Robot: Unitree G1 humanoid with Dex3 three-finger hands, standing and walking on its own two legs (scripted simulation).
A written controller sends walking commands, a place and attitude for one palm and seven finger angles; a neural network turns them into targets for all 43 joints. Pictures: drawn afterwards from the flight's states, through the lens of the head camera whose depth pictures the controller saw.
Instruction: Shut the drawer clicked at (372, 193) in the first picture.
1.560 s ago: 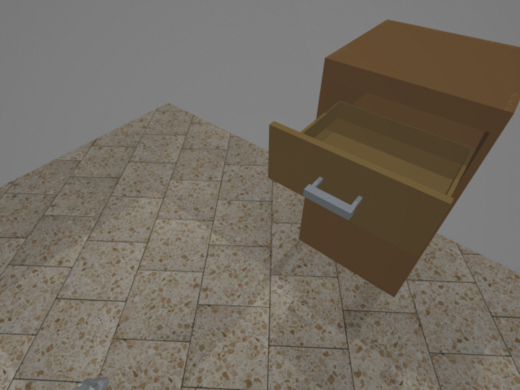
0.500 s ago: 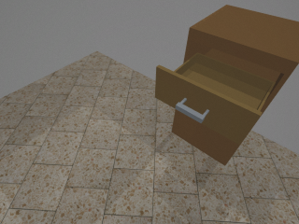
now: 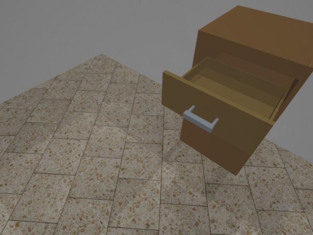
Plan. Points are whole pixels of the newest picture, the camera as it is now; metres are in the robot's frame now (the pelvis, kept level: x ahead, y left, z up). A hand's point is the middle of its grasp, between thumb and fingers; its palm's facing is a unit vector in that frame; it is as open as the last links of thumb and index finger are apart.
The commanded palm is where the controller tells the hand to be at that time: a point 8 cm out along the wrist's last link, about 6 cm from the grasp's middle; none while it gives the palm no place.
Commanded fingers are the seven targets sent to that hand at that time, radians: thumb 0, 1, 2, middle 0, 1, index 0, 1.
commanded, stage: turn to face it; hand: left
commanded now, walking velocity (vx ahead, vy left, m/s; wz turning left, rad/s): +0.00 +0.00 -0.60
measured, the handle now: (200, 117) +0.54 -0.14 -0.06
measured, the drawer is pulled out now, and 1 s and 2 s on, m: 0.30 0.30 0.30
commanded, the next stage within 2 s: take the last steps up to it in 1.12 s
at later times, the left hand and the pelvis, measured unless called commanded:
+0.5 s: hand out of the picture +0.06 +0.17 -0.18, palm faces -0.17 -0.94 -0.28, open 7.4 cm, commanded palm none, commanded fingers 0.00 0.90 0.90 -0.20 -0.30 -0.20 -0.30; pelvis -0.03 -0.03 -0.03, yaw -13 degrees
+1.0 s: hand out of the picture +0.11 +0.19 -0.18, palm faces -0.38 -0.89 -0.24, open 7.4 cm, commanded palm none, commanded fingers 0.00 0.90 0.90 -0.20 -0.30 -0.20 -0.30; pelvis -0.03 +0.02 -0.01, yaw -28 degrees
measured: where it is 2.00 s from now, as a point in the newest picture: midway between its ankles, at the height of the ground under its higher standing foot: outside the picture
